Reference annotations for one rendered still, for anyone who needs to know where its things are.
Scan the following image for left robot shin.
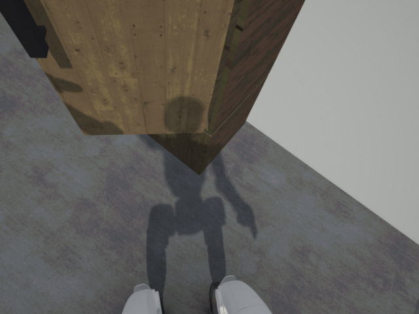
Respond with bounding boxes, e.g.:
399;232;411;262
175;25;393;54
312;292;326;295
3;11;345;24
134;284;152;293

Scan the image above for handle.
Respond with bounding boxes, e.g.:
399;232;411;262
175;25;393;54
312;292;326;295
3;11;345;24
0;0;49;58

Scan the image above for right robot thigh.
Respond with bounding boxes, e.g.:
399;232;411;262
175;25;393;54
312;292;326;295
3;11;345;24
215;281;272;314

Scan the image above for cupboard door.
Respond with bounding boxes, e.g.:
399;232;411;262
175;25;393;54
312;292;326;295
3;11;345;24
24;0;234;135

